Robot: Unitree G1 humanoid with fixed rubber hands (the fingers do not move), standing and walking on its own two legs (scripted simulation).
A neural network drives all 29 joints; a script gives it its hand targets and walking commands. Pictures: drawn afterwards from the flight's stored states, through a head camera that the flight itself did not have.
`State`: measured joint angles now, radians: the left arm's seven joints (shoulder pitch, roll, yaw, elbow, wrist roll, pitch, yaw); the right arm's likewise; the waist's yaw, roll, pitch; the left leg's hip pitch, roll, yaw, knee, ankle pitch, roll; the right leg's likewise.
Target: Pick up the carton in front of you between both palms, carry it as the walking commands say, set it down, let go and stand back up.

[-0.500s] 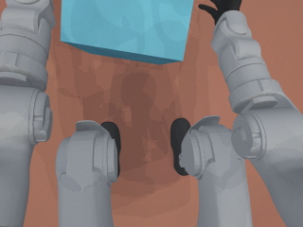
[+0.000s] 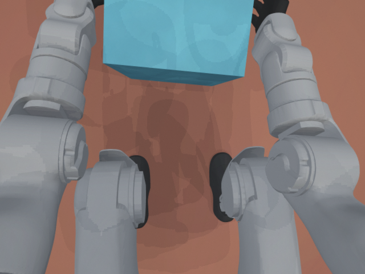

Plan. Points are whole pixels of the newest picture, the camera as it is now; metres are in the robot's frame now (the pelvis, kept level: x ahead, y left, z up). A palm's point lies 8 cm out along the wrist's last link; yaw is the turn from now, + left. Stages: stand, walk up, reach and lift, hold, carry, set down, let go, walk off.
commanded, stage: reach and lift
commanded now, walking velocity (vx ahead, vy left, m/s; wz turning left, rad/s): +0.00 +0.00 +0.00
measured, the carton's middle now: (177, 25) +0.54 +0.04 -0.23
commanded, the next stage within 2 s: none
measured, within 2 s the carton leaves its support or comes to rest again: neither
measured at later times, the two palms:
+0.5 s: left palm out of the picture +0.49 +0.19 +0.04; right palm out of the picture +0.49 -0.11 +0.04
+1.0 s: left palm out of the picture +0.45 +0.18 +0.18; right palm out of the picture +0.46 -0.12 +0.19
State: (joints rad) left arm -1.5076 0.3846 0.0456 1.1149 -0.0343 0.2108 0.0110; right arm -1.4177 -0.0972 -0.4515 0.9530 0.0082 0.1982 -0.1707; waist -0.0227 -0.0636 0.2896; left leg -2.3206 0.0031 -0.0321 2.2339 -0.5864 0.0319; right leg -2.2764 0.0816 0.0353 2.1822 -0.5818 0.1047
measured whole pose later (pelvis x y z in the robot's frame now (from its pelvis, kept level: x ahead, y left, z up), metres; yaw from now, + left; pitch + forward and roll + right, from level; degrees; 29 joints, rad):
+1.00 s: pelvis +0.03 -0.02 +0.22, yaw +6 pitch +36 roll -1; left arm -0.82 0.00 0.35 0.68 0.22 0.42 0.00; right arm -0.75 0.14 -0.49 0.56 -0.19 0.36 -0.09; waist -0.02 -0.03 -0.23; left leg -1.63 -0.04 -0.06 1.49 -0.48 -0.02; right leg -1.60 0.06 0.07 1.48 -0.51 0.05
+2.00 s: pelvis +0.08 -0.02 +0.41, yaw +7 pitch -4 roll +0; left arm -0.32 -0.17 0.31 0.42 0.32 0.63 -0.01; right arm -0.36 0.18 -0.34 0.44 -0.32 0.58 0.00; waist 0.00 -0.01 -0.01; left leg -0.21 -0.01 -0.07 0.49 -0.22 -0.02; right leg -0.20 0.02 0.08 0.51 -0.25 0.01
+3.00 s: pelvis +0.09 -0.02 +0.42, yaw +7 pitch -7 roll +0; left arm -0.22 -0.14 0.17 0.20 0.26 0.76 0.01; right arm -0.25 0.15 -0.21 0.22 -0.27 0.72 0.00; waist 0.00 -0.01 0.01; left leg -0.06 -0.01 -0.07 0.35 -0.17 -0.02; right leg -0.04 0.01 0.08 0.35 -0.20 0.01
